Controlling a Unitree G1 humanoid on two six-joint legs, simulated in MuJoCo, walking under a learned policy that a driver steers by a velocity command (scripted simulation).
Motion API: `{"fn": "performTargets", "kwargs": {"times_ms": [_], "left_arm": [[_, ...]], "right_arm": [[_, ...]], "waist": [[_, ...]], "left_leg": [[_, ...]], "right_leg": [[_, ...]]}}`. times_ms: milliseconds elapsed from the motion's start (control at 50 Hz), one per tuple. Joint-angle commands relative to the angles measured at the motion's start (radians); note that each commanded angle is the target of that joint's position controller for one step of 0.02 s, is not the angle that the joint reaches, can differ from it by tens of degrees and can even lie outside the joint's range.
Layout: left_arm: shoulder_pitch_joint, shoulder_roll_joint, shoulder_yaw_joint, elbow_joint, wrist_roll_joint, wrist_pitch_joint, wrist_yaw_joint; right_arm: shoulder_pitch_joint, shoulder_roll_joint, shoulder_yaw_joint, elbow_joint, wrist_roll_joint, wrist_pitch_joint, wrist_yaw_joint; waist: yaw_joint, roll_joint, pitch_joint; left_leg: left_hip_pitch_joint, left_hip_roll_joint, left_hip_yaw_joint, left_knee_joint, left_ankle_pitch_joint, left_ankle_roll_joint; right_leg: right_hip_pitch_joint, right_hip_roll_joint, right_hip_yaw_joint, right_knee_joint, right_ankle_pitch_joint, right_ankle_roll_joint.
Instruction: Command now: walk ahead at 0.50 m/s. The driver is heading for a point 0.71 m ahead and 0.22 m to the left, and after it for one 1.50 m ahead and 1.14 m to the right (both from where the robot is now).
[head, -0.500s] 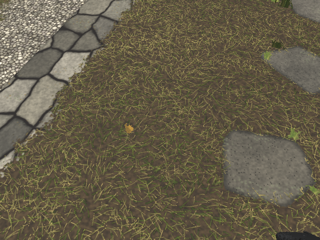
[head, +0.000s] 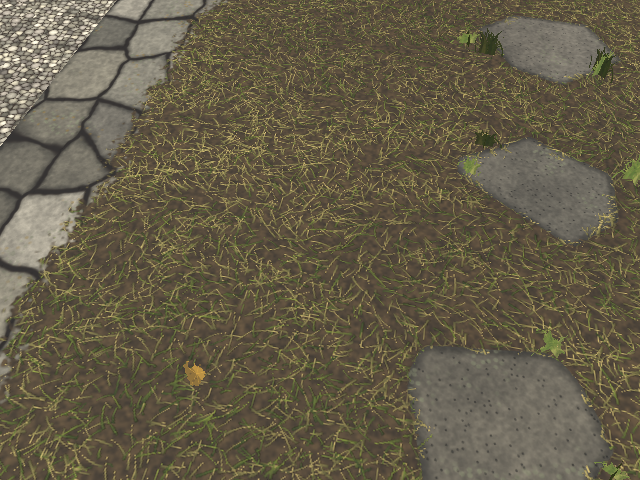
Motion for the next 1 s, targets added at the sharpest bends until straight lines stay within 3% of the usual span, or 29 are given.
{"fn": "performTargets", "kwargs": {"times_ms": [20,100,120,140,160,180,200,220,240,260,280,320,360,400,480,580,640,660,680,700,720,740,760,780,800,840,880,940,1000], "left_arm": [[-0.153,0.056,0.007,-0.107,-0.007,-0.025,-0.018],[-0.122,0.089,0.018,-0.112,-0.006,-0.033,-0.036],[-0.047,0.114,0.031,-0.092,-0.004,-0.034,-0.033],[0.100,0.155,0.055,-0.046,-0.001,-0.033,-0.025],[0.282,0.218,0.074,-0.006,0.010,-0.029,-0.013],[0.345,0.295,0.092,0.013,0.011,-0.024,-0.011],[0.344,0.195,0.066,0.011,-0.003,-0.022,-0.010],[0.266,0.161,0.052,0.002,-0.003,-0.022,-0.006],[0.198,0.138,0.046,-0.008,0.003,-0.021,-0.004],[0.150,0.108,0.038,-0.011,0.010,-0.023,-0.006],[0.123,0.086,0.031,-0.010,0.020,-0.031,-0.006],[0.110,0.090,0.036,0.006,0.020,-0.046,-0.009],[0.113,0.113,0.043,0.027,0.024,-0.055,-0.004],[0.126,0.126,0.048,0.044,0.026,-0.055,0.005],[0.138,0.145,0.049,0.062,0.020,-0.048,0.019],[0.219,0.174,0.061,0.108,0.001,-0.013,0.026],[0.196,0.205,0.072,0.103,-0.008,0.013,0.036],[0.183,0.218,0.076,0.097,-0.009,0.021,0.042],[0.165,0.220,0.076,0.090,-0.010,0.031,0.047],[0.169,0.200,0.066,0.077,-0.002,0.029,0.053],[0.264,0.062,0.021,0.025,0.032,0.003,0.035],[0.207,0.092,0.017,0.015,0.011,-0.041,0.018],[0.100,0.156,0.035,-0.015,-0.030,-0.068,0.005],[0.068,0.147,0.029,-0.029,-0.032,-0.082,0.006],[0.063,0.144,0.033,-0.021,-0.008,-0.083,0.013],[0.091,0.153,0.044,-0.016,0.014,-0.059,0.016],[0.102,0.125,0.041,-0.020,0.023,-0.039,0.018],[0.000,0.093,0.029,-0.056,0.025,-0.029,0.021],[-0.077,0.069,0.016,-0.070,0.021,-0.037,0.008]], "right_arm": [[0.055,-0.175,-0.043,-0.013,0.005,0.005,-0.009],[0.043,-0.195,-0.053,0.004,0.010,0.025,-0.020],[0.024,-0.205,-0.055,0.002,0.010,0.029,-0.023],[0.007,-0.192,-0.049,-0.003,0.007,0.035,-0.025],[0.007,-0.157,-0.031,-0.027,-0.009,0.032,-0.028],[0.135,-0.028,0.007,-0.043,-0.013,0.010,-0.015],[0.080,-0.111,-0.009,-0.029,0.006,-0.013,-0.008],[-0.015,-0.168,-0.027,-0.062,0.033,-0.029,-0.002],[-0.066,-0.163,-0.025,-0.072,0.038,-0.034,-0.004],[-0.090,-0.152,-0.029,-0.072,0.025,-0.029,-0.006],[-0.068,-0.143,-0.034,-0.063,0.020,-0.016,-0.007],[-0.026,-0.099,-0.028,-0.046,0.021,0.013,-0.010],[-0.055,-0.085,-0.028,-0.060,0.019,0.030,-0.015],[-0.101,-0.084,-0.030,-0.076,0.015,0.031,-0.015],[-0.215,-0.058,-0.021,-0.109,0.011,0.018,0.006],[-0.348,-0.050,-0.015,-0.187,0.012,0.019,0.035],[-0.323,-0.081,-0.031,-0.215,0.011,0.025,0.051],[-0.259,-0.105,-0.045,-0.208,0.011,0.029,0.051],[-0.126,-0.143,-0.071,-0.178,0.013,0.032,0.047],[0.046,-0.212,-0.106,-0.136,0.016,0.038,0.031],[0.080,-0.333,-0.132,-0.129,0.022,0.039,0.016],[0.089,-0.277,-0.110,-0.163,0.017,0.027,0.019],[0.060,-0.215,-0.090,-0.160,0.005,0.017,0.020],[0.006,-0.188,-0.083,-0.165,0.006,0.010,0.019],[-0.063,-0.158,-0.074,-0.177,0.007,0.009,0.018],[-0.129,-0.128,-0.061,-0.207,-0.007,0.009,0.012],[-0.125,-0.148,-0.067,-0.209,0.000,0.006,0.002],[-0.086,-0.180,-0.078,-0.198,0.007,0.009,-0.017],[-0.058,-0.166,-0.072,-0.178,0.003,0.018,-0.027]], "waist": [[-0.020,0.097,0.064],[0.032,0.129,0.028],[0.077,0.143,-0.024],[0.153,0.127,-0.117],[0.218,0.055,-0.263],[0.154,-0.198,-0.388],[0.196,-0.147,-0.389],[0.186,-0.102,-0.223],[0.157,-0.023,-0.137],[0.130,0.007,-0.069],[0.096,-0.017,-0.052],[0.069,-0.031,-0.036],[0.063,-0.021,0.000],[0.074,-0.009,0.017],[0.116,0.003,0.039],[0.161,0.018,0.077],[0.116,-0.018,0.034],[0.075,-0.036,-0.014],[-0.002,-0.026,-0.085],[-0.082,0.033,-0.176],[0.000,0.297,-0.268],[-0.029,0.240,-0.408],[-0.057,0.177,-0.286],[-0.023,0.108,-0.190],[0.023,0.052,-0.115],[0.080,0.084,-0.076],[0.095,0.084,-0.062],[0.066,0.092,-0.024],[0.026,0.130,-0.014]], "left_leg": [[0.026,0.299,-0.129,-0.035,0.305,0.132],[0.124,0.335,-0.134,0.078,0.541,0.104],[0.120,0.320,-0.117,0.165,0.707,0.090],[0.067,0.272,-0.079,0.334,0.785,0.063],[-0.138,0.223,-0.050,0.610,0.555,0.031],[-0.565,0.028,-0.042,0.977,-0.127,-0.042],[-0.694,0.039,-0.176,1.099,-0.353,-0.034],[-0.762,0.095,-0.167,1.118,-0.284,-0.022],[-0.737,0.147,-0.142,1.074,-0.193,-0.021],[-0.706,0.177,-0.132,1.011,-0.135,-0.030],[-0.641,0.204,-0.143,0.975,-0.092,-0.034],[-0.580,0.214,-0.146,0.939,-0.059,-0.051],[-0.620,0.217,-0.159,0.886,0.003,-0.068],[-0.671,0.212,-0.171,0.795,0.114,-0.079],[-0.634,0.192,-0.099,0.556,0.316,-0.072],[-0.710,0.176,-0.049,0.427,0.251,-0.034],[-0.626,0.118,0.019,0.413,0.100,0.014],[-0.531,0.080,0.049,0.419,0.052,0.035],[-0.352,0.035,0.067,0.379,0.071,0.066],[-0.058,0.055,-0.024,0.341,0.103,0.112],[0.326,0.319,-0.536,0.300,0.000,0.290],[0.433,0.422,-0.891,0.124,-0.114,0.373],[0.363,0.392,-0.750,0.099,-0.069,0.310],[0.224,0.349,-0.617,0.103,0.006,0.271],[0.074,0.308,-0.515,0.093,0.115,0.243],[-0.094,0.261,-0.430,0.049,0.246,0.231],[-0.174,0.243,-0.376,0.026,0.323,0.238],[-0.237,0.196,-0.306,0.018,0.306,0.205],[-0.262,0.155,-0.229,0.049,0.338,0.148]], "right_leg": [[-0.033,0.029,-0.025,-0.080,0.005,-0.015],[0.056,0.069,-0.043,-0.135,-0.133,-0.069],[0.176,0.101,-0.072,-0.146,-0.148,-0.090],[0.390,0.120,-0.089,-0.170,-0.107,-0.123],[0.711,-0.029,0.072,-0.119,-0.069,-0.185],[1.071,-0.266,0.550,-0.187,-0.258,-0.353],[1.070,-0.277,0.680,-0.292,-0.379,-0.350],[0.937,-0.244,0.529,-0.321,-0.372,-0.303],[0.791,-0.209,0.401,-0.347,-0.298,-0.274],[0.669,-0.175,0.314,-0.383,-0.225,-0.258],[0.591,-0.148,0.247,-0.417,-0.182,-0.241],[0.502,-0.134,0.161,-0.474,-0.132,-0.243],[0.468,-0.134,0.085,-0.511,-0.087,-0.243],[0.491,-0.125,0.018,-0.523,-0.044,-0.233],[0.519,-0.093,-0.115,-0.535,-0.012,-0.190],[0.719,-0.161,-0.160,-0.471,0.066,-0.174],[0.790,-0.181,-0.198,-0.328,0.412,-0.141],[0.789,-0.174,-0.213,-0.220,0.569,-0.128],[0.740,-0.146,-0.239,-0.038,0.629,-0.104],[0.551,-0.103,-0.248,0.224,0.460,-0.064],[0.083,0.072,-0.221,0.605,-0.343,0.004],[-0.083,0.161,0.015,0.767,-0.668,0.005],[-0.173,0.098,0.066,0.774,-0.592,-0.023],[-0.161,0.053,0.057,0.696,-0.506,-0.039],[-0.105,0.019,0.049,0.598,-0.454,-0.034],[0.019,-0.008,0.052,0.503,-0.398,-0.013],[0.049,-0.002,0.031,0.419,-0.360,0.021],[0.051,0.027,0.016,0.203,-0.186,0.058],[0.141,0.073,-0.014,-0.016,0.030,0.057]]}}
